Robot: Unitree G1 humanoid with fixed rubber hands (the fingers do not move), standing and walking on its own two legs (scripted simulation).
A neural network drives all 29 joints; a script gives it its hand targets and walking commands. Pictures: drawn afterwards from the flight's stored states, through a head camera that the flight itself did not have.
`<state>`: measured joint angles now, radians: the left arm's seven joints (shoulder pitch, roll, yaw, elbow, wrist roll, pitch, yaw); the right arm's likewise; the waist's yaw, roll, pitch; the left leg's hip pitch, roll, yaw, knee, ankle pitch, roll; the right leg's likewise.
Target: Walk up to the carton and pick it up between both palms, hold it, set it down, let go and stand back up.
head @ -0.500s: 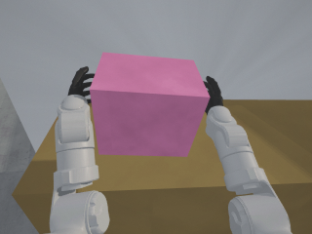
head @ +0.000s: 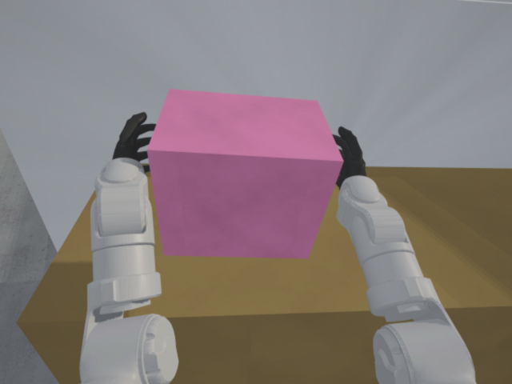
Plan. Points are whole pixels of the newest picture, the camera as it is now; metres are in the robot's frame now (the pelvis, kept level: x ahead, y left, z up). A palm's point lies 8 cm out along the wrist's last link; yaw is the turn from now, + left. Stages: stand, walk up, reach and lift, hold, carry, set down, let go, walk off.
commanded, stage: set down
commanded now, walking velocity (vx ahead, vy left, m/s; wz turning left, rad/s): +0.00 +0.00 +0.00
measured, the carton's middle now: (241, 177) +0.40 +0.01 +0.20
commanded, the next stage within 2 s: none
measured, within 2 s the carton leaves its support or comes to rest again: rests again in 2.00 s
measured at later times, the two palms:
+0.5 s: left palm (137, 209) +0.36 +0.17 +0.17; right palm (339, 194) +0.38 -0.16 +0.18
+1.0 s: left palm (148, 220) +0.36 +0.16 +0.14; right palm (340, 204) +0.39 -0.17 +0.15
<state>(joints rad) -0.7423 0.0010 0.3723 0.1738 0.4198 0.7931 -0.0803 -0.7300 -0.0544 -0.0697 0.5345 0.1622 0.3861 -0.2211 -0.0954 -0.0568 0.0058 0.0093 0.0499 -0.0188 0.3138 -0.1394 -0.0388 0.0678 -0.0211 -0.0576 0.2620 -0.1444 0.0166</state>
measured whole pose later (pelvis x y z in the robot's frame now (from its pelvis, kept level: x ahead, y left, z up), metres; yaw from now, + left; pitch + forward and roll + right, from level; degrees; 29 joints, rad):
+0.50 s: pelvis +0.01 -0.01 +0.00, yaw +1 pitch -11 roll -1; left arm -0.54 -0.09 0.32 0.10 0.42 0.57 -0.04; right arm -0.62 -0.04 -0.14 0.61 0.05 -0.02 -0.10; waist -0.04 -0.06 0.13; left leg 0.03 0.06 -0.03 0.31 -0.15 -0.05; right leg 0.10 -0.01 -0.08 0.25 -0.16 0.01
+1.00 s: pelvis +0.01 -0.01 +0.00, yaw -1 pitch -8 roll +0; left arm -0.50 -0.13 0.30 0.15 0.40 0.53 0.01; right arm -0.62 -0.06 -0.15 0.69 0.04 -0.05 -0.07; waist -0.01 -0.05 0.09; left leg -0.01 0.06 0.01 0.28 -0.13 -0.05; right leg 0.03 -0.02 -0.06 0.26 -0.15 0.01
